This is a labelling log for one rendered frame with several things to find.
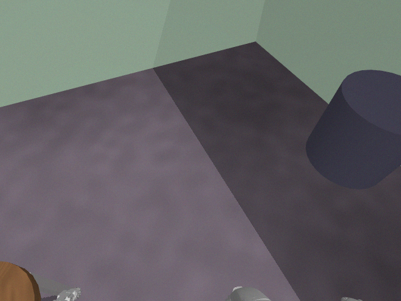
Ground stool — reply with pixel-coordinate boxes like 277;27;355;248
0;261;81;301

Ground left robot hand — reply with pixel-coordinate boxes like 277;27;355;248
53;287;81;301

